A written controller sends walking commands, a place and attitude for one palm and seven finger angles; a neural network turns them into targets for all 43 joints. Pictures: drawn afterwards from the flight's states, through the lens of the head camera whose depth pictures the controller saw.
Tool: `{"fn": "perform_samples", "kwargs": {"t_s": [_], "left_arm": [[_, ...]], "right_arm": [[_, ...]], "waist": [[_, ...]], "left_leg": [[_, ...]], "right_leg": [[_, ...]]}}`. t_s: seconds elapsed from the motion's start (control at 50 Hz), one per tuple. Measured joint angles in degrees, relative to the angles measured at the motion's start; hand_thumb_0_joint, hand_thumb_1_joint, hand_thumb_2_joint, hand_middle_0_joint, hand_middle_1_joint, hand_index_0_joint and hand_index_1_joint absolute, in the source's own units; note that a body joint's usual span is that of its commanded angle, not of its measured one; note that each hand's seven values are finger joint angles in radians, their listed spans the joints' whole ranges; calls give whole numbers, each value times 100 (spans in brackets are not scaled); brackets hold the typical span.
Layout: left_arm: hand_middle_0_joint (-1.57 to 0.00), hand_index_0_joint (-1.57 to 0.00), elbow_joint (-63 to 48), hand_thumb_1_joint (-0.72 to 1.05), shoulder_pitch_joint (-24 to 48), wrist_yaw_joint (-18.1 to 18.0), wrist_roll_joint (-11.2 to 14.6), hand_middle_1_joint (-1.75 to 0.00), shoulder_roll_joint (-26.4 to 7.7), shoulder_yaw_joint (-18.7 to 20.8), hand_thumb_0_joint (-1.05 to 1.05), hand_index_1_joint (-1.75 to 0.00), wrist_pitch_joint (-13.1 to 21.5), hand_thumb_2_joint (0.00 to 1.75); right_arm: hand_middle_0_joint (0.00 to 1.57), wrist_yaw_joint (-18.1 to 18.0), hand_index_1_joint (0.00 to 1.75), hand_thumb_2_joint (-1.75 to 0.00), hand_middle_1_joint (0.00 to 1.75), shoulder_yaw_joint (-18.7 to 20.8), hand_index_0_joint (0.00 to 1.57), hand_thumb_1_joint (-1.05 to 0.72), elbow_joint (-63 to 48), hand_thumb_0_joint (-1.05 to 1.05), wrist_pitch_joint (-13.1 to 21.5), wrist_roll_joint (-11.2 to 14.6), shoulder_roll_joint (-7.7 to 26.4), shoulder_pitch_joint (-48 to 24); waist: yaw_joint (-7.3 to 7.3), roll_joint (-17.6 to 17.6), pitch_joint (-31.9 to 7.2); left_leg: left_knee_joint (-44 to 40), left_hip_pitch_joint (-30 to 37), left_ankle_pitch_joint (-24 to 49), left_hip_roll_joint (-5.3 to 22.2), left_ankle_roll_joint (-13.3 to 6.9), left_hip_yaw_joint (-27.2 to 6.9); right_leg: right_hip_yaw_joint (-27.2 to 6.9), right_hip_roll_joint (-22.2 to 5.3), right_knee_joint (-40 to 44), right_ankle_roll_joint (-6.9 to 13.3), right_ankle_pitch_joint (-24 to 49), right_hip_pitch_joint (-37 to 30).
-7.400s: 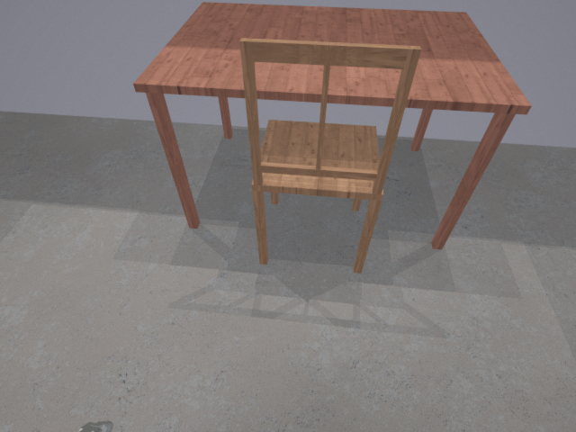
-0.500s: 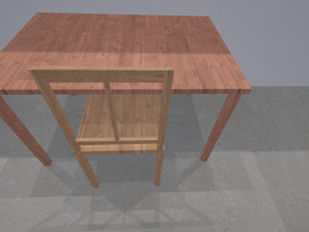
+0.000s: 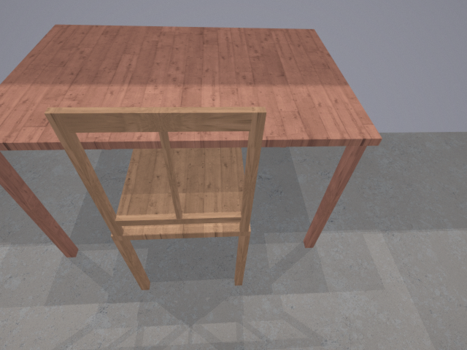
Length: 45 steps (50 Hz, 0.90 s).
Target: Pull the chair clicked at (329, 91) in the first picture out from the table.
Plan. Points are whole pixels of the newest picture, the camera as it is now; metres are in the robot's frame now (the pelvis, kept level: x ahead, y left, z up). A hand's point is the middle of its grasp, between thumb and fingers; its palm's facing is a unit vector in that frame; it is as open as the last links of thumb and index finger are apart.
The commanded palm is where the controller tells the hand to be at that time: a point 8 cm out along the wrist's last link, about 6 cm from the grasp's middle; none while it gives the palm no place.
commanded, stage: look again from close up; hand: left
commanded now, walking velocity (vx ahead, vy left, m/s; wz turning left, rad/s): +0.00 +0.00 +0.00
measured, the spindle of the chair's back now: (172, 180) +0.50 +0.18 -0.06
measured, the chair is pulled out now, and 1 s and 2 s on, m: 0.00 0.00 0.00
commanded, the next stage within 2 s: none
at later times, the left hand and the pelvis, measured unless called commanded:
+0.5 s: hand out of the picture -0.01 +0.15 -0.18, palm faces +0.03 -0.99 -0.16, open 7.4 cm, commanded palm none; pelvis +0.01 +0.00 +0.00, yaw +0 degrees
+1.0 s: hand out of the picture -0.01 +0.14 -0.17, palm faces +0.03 -0.99 -0.16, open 7.4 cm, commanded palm none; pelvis +0.02 -0.01 +0.00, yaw -1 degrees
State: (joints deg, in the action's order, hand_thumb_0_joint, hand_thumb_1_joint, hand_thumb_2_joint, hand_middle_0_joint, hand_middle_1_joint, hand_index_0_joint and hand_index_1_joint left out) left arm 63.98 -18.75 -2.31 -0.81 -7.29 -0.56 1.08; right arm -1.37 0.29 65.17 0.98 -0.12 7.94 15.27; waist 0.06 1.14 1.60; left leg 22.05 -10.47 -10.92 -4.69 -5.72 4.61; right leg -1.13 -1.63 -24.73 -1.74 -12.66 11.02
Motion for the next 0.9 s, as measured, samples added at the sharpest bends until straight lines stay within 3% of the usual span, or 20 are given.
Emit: {"fn": "perform_samples", "kwargs": {"t_s": [0.9], "left_arm": [[-20, -20, 126, 91, -104, -12, 25, -30, 117, 14, 0, -30, 4, 90]], "right_arm": [[19, -61, 30, -90, 30, -71, 20, -91, 102, 0, 46, 17, -96, 216]], "waist": [[-3, -79, -59]], "left_leg": [[-169, 274, -102, 48, 93, 10]], "right_leg": [[-28, 57, 80, 76, -137, -215]]}}
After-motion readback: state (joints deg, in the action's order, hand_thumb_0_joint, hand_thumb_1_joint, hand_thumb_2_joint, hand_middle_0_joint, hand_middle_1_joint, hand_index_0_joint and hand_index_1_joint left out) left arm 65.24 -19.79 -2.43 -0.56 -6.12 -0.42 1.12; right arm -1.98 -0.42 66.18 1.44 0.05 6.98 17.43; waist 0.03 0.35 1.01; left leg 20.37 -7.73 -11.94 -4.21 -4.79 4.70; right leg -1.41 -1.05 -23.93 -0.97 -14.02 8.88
